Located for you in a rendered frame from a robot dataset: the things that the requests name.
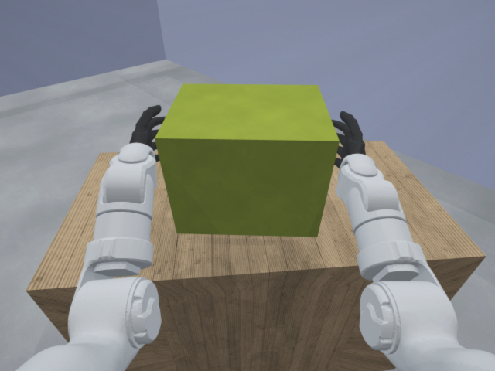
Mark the pedestal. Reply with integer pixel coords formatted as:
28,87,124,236
26,141,486,371

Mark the carton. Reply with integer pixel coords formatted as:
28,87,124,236
155,83,340,237

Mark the robot right hand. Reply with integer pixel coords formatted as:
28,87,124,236
332,111,366,168

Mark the right robot forearm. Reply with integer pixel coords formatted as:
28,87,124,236
336,154,458,338

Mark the robot left hand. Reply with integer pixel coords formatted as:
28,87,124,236
129,105,166,162

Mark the robot left upper arm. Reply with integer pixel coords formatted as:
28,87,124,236
16,277,162,371

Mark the left robot forearm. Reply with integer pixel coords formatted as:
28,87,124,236
68,143,157,338

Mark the robot right upper arm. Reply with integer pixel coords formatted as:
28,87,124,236
360,281,495,371

